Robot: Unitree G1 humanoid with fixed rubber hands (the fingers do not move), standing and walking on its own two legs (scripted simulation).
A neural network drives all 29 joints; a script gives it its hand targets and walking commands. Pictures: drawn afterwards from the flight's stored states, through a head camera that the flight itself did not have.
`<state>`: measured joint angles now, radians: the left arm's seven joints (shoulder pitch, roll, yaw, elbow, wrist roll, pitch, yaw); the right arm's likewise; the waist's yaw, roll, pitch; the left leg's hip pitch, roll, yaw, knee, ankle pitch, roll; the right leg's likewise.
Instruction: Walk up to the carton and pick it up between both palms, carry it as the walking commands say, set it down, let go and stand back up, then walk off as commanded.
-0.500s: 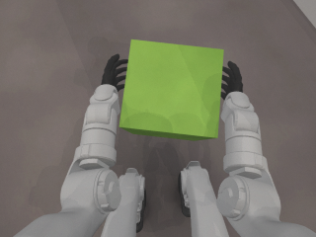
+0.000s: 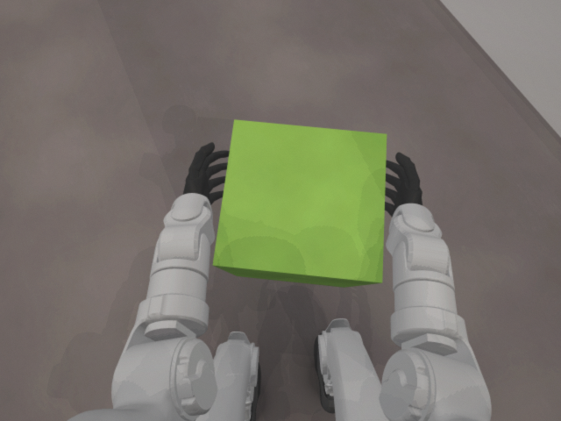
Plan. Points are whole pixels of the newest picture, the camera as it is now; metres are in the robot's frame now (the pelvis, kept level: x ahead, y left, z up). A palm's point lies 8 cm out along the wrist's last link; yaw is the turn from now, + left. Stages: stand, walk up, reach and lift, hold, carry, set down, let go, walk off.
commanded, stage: reach and lift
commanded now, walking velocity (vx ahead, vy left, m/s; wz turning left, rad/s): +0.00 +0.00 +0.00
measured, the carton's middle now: (298, 217) +0.42 -0.03 -0.11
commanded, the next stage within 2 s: none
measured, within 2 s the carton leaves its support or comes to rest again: neither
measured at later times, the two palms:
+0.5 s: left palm (183, 189) +0.41 +0.12 +0.04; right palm (428, 202) +0.38 -0.18 +0.03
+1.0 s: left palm (161, 180) +0.38 +0.12 +0.11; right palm (458, 194) +0.36 -0.17 +0.10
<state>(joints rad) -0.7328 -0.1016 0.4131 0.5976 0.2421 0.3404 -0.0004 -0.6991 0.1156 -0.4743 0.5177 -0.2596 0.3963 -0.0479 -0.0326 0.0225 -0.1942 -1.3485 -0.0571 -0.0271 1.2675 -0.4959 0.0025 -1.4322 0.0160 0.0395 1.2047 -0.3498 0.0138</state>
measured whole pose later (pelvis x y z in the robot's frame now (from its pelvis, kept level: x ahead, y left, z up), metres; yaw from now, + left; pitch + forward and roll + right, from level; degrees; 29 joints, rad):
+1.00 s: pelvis +0.04 +0.00 +0.12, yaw -1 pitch +13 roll +0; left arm -0.44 -0.18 0.37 0.47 0.31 0.40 -0.05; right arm -0.41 0.20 -0.41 0.38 -0.34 0.46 -0.01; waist -0.03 0.03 -0.08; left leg -0.56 -0.03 -0.05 0.62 -0.29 0.01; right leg -0.64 0.02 0.04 0.57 -0.17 0.00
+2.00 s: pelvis +0.05 +0.00 +0.14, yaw +0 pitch -8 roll +0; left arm -0.33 -0.17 0.26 0.30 0.30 0.72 -0.03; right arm -0.33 0.17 -0.29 0.26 -0.31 0.75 -0.02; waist -0.01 0.02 0.04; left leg -0.01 -0.03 -0.06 0.39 -0.25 0.01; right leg -0.09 0.01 0.03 0.36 -0.14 0.01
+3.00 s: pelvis +0.05 +0.00 +0.14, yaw -1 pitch -8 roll +0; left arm -0.23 -0.15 0.19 0.21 0.26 0.75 -0.01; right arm -0.25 0.15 -0.19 0.20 -0.28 0.77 -0.02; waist 0.00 0.02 0.03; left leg 0.01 -0.03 -0.06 0.37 -0.24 0.01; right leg -0.08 0.01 0.04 0.35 -0.13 0.00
